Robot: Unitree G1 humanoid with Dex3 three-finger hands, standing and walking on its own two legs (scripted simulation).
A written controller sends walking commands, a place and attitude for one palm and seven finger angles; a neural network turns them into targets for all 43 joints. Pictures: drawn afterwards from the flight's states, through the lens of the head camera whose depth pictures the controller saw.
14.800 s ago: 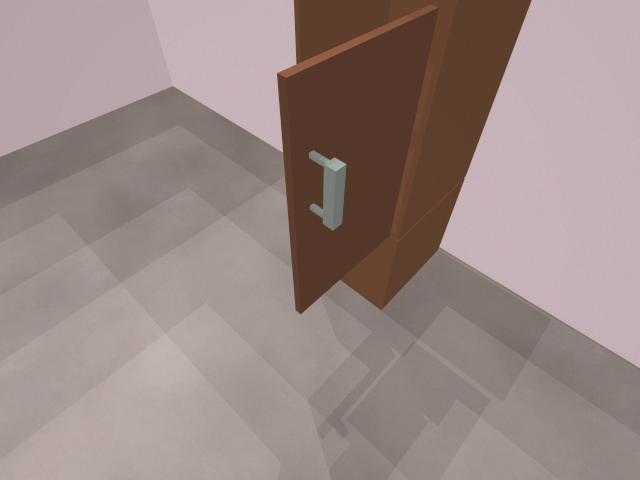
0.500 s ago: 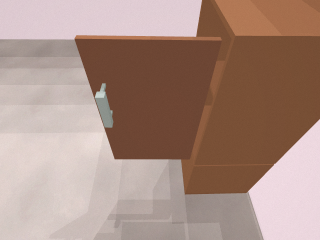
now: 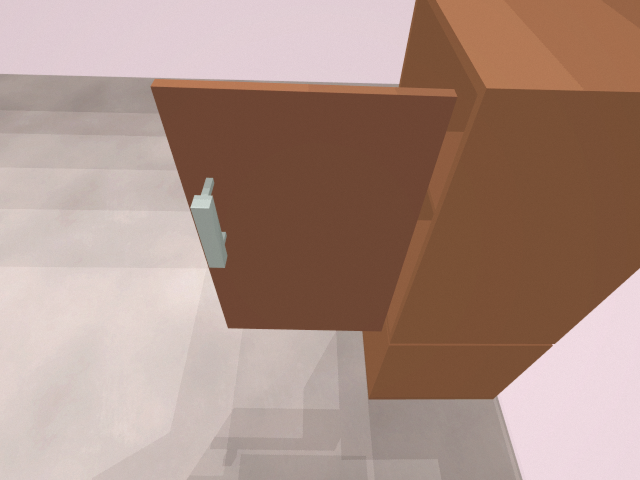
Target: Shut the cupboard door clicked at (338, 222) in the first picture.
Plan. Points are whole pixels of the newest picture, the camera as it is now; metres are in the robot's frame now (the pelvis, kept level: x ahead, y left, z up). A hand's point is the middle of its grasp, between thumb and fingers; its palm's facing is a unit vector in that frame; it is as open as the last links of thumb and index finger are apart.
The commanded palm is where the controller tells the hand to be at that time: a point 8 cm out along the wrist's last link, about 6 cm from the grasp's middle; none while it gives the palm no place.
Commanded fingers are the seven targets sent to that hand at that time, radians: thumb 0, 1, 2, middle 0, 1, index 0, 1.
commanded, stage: look again from close up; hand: left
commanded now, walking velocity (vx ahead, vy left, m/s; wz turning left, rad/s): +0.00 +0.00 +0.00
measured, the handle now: (213, 223) +0.45 +0.20 +0.04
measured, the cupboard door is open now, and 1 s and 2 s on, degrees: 89 89 89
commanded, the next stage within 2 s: raise the hand and make a fist in 0.44 s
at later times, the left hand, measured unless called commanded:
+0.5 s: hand out of the picture +0.02 +0.18 -0.18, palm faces +0.01 -0.98 -0.22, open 7.4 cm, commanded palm none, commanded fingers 0.00 0.90 0.90 -0.20 -0.30 -0.20 -0.30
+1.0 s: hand out of the picture +0.11 +0.18 -0.06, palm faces +0.15 -0.99 -0.02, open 6.0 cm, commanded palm +0.11 +0.23 -0.04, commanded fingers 0.00 0.90 0.90 -0.62 -0.76 -0.62 -0.76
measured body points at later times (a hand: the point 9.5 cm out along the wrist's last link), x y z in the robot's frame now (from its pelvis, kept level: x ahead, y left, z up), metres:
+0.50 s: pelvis +0.00 +0.00 +0.00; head +0.02 +0.00 +0.45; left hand +0.02 +0.23 -0.16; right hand +0.02 -0.24 -0.16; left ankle -0.04 +0.09 -0.74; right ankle -0.03 -0.13 -0.74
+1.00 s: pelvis -0.06 -0.04 -0.10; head -0.01 -0.04 +0.35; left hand +0.10 +0.23 -0.06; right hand +0.19 -0.27 -0.13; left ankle -0.04 +0.09 -0.74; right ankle -0.03 -0.13 -0.74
